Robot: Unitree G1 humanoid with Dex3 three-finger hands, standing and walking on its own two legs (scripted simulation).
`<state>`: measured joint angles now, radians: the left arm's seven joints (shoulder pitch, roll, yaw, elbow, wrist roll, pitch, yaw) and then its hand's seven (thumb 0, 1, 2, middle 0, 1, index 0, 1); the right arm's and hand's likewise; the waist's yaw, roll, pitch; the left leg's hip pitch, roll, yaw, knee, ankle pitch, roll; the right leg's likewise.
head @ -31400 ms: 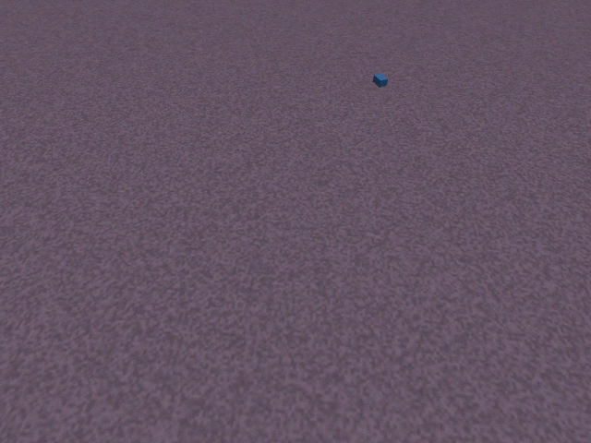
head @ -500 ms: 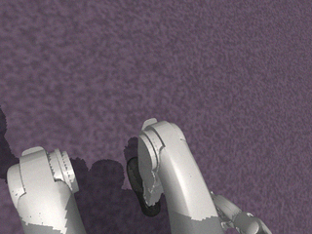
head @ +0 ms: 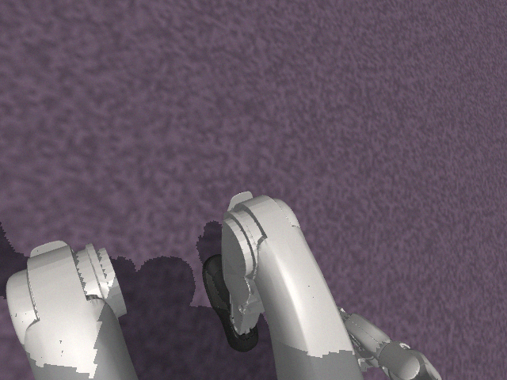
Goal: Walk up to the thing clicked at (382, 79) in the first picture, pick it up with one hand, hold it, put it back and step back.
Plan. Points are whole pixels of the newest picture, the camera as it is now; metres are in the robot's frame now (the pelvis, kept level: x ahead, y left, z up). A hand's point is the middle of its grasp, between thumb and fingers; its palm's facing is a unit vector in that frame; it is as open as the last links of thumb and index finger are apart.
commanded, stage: open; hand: left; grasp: from above
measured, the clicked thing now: out of the picture +0.40 +0.32 -0.27
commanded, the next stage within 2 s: withdraw in 0.04 s
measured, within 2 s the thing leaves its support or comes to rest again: neither
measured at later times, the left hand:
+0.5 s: hand out of the picture +0.42 +0.34 -0.18, palm faces -0.27 -0.12 -0.96, open 13.5 cm
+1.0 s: hand out of the picture +0.37 +0.32 -0.10, palm faces -0.52 -0.13 -0.84, open 12.5 cm
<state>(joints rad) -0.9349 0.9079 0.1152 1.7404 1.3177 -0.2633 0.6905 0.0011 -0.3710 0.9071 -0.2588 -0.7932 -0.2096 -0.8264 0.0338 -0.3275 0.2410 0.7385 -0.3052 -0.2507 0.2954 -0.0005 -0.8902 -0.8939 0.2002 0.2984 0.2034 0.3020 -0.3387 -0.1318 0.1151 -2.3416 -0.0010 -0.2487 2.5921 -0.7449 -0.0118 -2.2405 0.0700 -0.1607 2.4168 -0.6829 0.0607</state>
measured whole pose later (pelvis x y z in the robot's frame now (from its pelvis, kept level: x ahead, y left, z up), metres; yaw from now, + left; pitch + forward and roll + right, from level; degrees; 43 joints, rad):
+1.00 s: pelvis -0.02 -0.02 +0.06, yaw +8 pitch +31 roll -6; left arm -0.90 0.70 -0.01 1.46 1.22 -0.28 0.32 0.00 -0.25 0.82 -0.30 -0.81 -0.30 -0.81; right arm 0.14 -0.32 0.08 0.72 -0.12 -0.05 0.14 0.00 -0.90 -0.90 0.20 0.30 0.20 0.30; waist -0.21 -0.02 -0.07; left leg -2.23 -0.01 -0.13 2.33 -0.65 -0.02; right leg -2.17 0.03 -0.07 2.26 -0.64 0.02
